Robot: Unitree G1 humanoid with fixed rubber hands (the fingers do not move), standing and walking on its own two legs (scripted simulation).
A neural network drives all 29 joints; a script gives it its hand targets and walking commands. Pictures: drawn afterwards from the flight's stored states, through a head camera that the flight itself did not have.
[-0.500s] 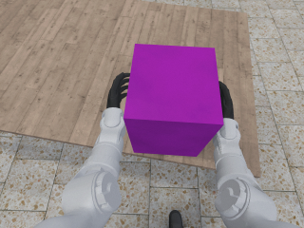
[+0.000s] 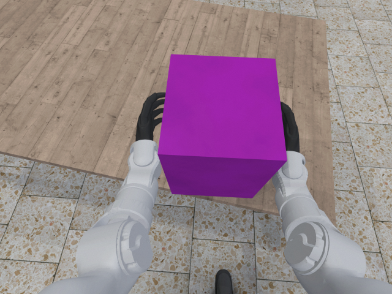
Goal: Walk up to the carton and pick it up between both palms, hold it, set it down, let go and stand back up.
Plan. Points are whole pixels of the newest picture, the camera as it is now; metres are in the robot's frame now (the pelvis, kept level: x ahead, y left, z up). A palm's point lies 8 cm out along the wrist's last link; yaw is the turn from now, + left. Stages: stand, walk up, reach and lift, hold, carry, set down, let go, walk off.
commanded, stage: reach and lift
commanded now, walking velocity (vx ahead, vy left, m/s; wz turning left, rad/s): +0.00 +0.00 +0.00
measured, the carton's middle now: (216, 135) +0.44 -0.07 -0.01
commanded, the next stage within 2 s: none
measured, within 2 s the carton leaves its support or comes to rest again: leaves its support in 0.30 s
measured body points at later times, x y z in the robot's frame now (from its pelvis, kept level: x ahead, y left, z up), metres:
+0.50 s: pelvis -0.01 +0.00 +0.00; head +0.08 -0.01 +0.44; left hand +0.44 +0.09 +0.02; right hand +0.40 -0.20 +0.03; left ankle -0.03 +0.14 -0.74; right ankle +0.04 -0.12 -0.74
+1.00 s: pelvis -0.01 +0.02 +0.00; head +0.00 +0.02 +0.45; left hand +0.44 +0.11 +0.12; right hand +0.40 -0.18 +0.12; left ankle -0.03 +0.14 -0.74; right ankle +0.04 -0.12 -0.74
